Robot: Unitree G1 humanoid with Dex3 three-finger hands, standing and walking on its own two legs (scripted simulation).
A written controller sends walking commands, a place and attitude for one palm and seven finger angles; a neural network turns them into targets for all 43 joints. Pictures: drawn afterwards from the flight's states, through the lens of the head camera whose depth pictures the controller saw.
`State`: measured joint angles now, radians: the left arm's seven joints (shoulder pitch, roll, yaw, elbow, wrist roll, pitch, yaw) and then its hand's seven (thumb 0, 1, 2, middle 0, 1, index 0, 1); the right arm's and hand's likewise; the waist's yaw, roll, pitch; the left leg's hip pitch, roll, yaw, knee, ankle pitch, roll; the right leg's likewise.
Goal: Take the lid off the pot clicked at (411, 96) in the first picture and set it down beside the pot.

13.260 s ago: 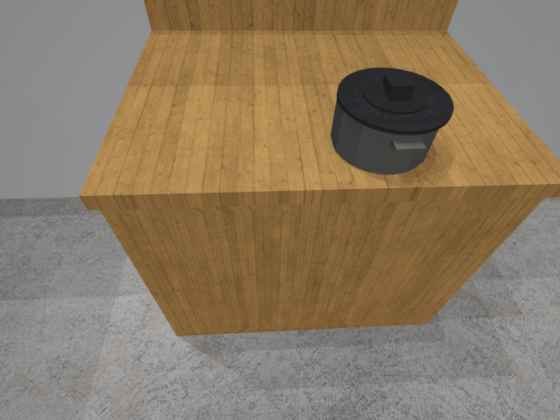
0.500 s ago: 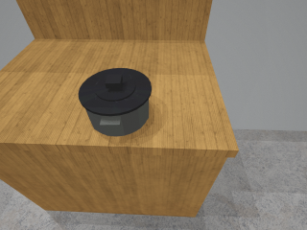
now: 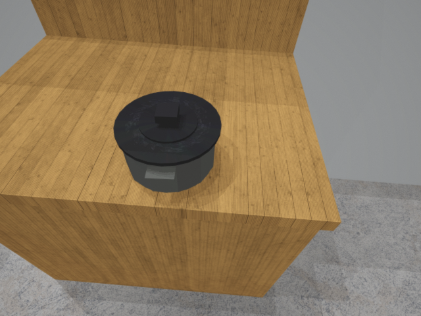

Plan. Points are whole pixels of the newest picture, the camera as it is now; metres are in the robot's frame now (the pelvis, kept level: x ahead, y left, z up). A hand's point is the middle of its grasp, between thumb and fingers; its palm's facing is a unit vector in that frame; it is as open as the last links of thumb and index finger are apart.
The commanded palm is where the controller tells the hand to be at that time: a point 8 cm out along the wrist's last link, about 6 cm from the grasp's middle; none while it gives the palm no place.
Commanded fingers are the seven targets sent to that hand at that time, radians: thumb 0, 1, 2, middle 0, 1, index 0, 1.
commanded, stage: look again from close up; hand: left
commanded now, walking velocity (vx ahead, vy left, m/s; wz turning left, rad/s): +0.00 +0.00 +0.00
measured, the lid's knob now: (167, 113) +0.44 +0.12 +0.15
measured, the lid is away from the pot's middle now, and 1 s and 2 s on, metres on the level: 0.00 0.00 0.00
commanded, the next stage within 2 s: lift the closed hand beside the body in 0.42 s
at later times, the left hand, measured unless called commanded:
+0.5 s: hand out of the picture +0.02 +0.19 -0.18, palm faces +0.02 -0.98 -0.19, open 7.4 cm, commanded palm none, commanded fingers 0.00 0.90 0.90 -0.20 -0.30 -0.20 -0.30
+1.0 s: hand out of the picture +0.10 +0.23 +0.00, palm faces +0.27 -0.92 -0.27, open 3.8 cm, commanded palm +0.06 +0.27 +0.04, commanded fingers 0.00 0.90 0.90 -1.30 -1.50 -1.30 -1.50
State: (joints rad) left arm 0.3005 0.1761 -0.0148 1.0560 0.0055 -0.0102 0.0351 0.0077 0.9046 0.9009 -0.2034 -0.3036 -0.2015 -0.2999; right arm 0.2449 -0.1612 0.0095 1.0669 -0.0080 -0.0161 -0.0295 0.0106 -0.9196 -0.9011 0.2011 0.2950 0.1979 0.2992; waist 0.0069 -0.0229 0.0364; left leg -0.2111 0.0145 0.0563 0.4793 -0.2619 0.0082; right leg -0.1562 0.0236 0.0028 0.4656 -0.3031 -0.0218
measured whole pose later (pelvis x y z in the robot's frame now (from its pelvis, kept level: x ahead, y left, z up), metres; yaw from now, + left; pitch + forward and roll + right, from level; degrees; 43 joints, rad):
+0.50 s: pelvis +0.01 +0.01 +0.00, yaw +0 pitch +0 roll +0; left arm 0.28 0.18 -0.01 1.06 0.00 -0.02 0.04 0.01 0.90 0.90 -0.20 -0.30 -0.20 -0.30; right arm 0.23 -0.16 0.01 1.09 -0.01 -0.02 -0.03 0.01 -0.92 -0.90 0.20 0.30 0.20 0.30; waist 0.01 -0.03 0.04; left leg -0.17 0.00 0.06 0.44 -0.27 0.03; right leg -0.11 0.01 0.01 0.42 -0.30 0.00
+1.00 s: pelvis -0.03 +0.01 +0.00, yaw +3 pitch -3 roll -1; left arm 0.60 0.24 0.06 -0.10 -0.03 -0.01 0.07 0.01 0.90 0.90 -0.89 -1.05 -0.88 -1.05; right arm 0.12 -0.25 0.02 0.53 0.00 -0.08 -0.07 0.01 -0.90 -0.90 0.20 0.30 0.20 0.30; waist 0.07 0.01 0.01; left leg -0.21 0.00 0.01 0.48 -0.22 0.03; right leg -0.11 0.01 -0.05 0.42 -0.25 -0.01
